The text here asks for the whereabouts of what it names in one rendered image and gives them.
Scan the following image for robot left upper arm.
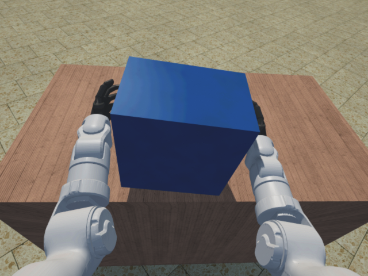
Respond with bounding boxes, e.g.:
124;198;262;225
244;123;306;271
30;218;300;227
12;206;117;276

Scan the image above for carton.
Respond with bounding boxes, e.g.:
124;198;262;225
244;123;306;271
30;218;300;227
110;56;260;196

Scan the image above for right robot forearm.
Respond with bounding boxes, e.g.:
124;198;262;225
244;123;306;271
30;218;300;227
245;135;326;260

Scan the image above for pedestal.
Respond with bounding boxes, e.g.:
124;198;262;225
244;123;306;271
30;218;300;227
0;64;368;267

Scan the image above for robot right upper arm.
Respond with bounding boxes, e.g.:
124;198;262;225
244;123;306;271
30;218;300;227
255;220;360;276

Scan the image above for robot left hand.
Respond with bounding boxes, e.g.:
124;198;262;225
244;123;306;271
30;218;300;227
91;79;119;121

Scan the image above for robot right hand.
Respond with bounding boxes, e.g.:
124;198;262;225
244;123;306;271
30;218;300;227
252;101;267;136

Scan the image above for left robot forearm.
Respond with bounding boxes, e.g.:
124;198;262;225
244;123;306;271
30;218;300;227
44;114;112;255

